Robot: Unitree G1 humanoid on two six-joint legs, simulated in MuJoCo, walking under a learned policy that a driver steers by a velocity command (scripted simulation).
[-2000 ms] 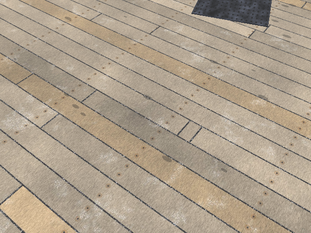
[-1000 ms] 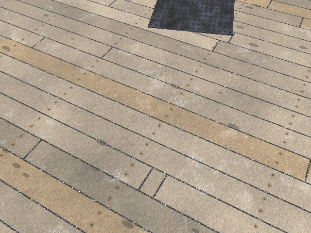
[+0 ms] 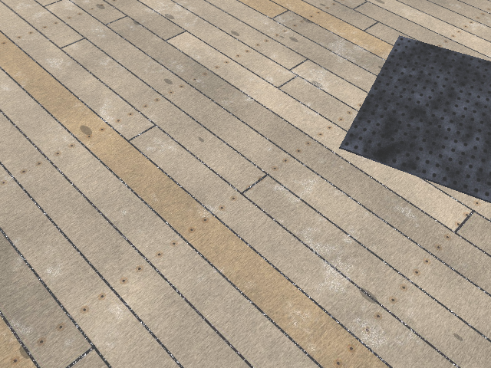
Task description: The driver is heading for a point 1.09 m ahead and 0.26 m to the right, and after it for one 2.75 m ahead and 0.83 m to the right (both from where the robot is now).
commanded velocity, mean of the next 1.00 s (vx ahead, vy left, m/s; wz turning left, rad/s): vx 0.50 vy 0.00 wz -0.36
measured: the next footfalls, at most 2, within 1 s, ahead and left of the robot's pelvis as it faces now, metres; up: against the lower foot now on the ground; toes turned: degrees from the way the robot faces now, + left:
right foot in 0.32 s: +0.34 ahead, -0.16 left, +0.00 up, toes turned -13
left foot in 0.80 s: +0.66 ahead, -0.04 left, +0.00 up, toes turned -24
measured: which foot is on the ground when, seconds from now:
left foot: down 0.00-0.34, up 0.36-0.78, down 0.80-1.00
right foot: up 0.00-0.30, down 0.32-0.82, up 0.84-1.00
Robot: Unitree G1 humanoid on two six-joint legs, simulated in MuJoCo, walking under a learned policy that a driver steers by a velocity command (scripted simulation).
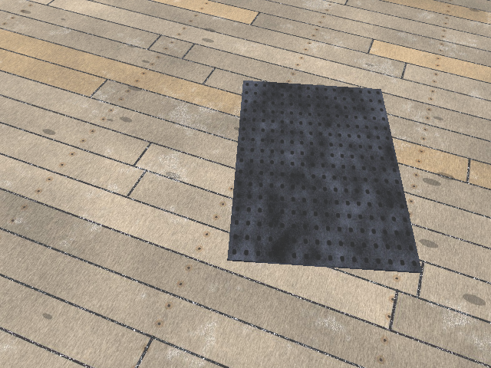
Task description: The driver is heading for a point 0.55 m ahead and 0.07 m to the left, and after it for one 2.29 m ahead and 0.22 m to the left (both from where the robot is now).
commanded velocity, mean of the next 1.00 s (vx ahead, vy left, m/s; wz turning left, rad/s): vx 0.41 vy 0.00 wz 0.23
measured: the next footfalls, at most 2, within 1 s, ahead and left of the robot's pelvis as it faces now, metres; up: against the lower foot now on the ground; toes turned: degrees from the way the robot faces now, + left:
right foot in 0.34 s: +0.36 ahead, -0.15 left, +0.00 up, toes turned -1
left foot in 0.86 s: +0.60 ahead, +0.12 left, +0.00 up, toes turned +16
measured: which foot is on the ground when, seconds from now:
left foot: down 0.00-0.34, up 0.36-0.84, down 0.86-1.00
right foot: up 0.00-0.32, down 0.34-0.86, up 0.88-1.00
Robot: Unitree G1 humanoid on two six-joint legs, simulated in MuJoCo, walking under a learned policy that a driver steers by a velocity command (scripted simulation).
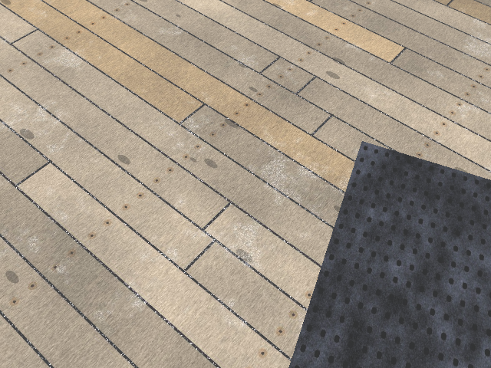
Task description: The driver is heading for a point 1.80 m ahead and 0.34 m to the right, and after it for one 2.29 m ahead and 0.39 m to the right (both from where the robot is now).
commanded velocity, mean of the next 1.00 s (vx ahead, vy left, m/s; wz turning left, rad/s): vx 0.03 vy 0.00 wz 0.07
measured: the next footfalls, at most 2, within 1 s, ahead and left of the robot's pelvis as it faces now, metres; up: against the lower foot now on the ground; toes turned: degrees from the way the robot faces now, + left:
right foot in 0.26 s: +0.11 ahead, -0.17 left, +0.00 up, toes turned +2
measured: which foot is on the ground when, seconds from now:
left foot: down 0.00-1.00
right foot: up 0.00-0.24, down 0.26-1.00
